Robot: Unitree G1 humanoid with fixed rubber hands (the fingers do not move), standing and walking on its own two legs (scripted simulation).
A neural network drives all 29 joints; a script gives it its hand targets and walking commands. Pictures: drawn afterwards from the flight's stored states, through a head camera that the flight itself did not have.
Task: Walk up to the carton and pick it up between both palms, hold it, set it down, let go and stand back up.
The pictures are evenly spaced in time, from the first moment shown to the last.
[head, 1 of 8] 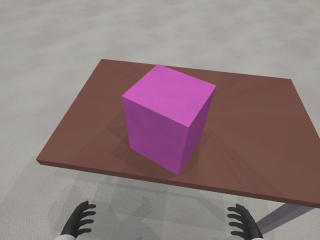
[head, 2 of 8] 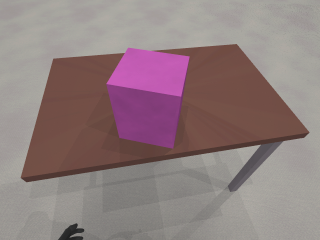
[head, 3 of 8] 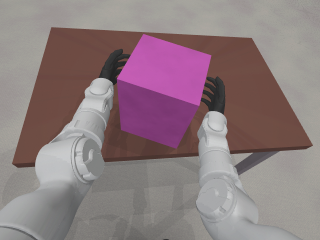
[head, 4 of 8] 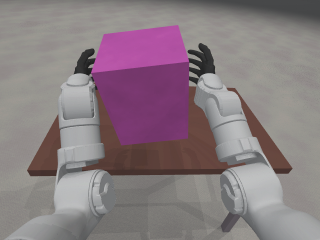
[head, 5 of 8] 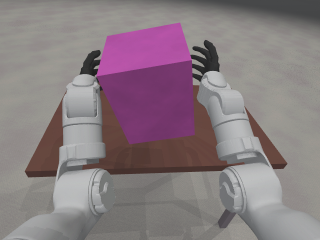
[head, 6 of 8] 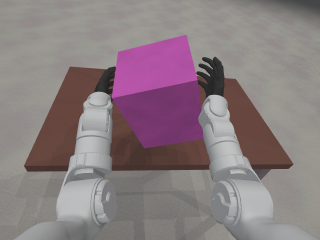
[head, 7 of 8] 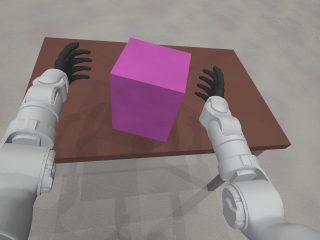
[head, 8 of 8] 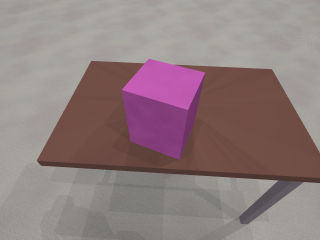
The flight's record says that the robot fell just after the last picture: no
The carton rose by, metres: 0.23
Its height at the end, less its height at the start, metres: +0.00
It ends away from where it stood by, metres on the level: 0.01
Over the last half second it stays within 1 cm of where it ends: yes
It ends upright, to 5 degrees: yes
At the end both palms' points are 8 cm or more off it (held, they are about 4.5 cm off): yes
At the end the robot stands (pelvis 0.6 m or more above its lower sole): yes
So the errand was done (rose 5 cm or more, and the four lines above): yes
